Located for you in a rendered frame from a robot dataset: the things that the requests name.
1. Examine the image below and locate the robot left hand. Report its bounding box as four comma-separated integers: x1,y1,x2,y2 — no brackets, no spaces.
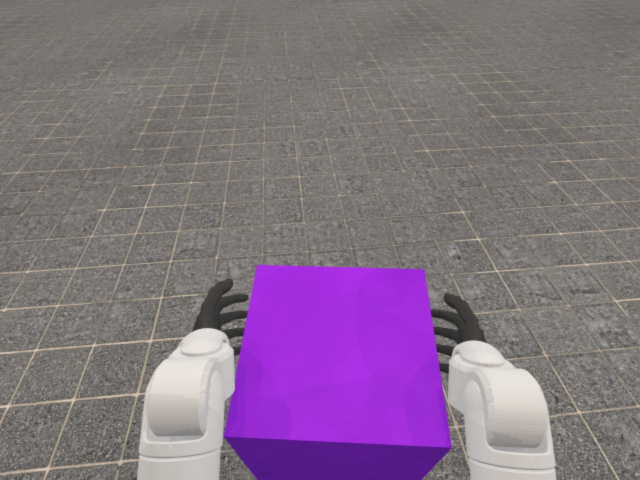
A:
192,279,249,355

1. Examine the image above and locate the robot right hand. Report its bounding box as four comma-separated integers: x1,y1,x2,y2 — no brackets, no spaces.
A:
430,293,487,374

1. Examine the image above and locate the robot right forearm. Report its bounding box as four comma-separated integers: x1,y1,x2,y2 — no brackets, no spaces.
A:
448,341,557,480

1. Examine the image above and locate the robot left forearm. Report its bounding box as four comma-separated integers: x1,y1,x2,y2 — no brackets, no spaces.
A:
137,328,235,480

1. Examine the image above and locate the carton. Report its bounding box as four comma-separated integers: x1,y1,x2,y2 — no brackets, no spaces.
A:
224,265,452,480

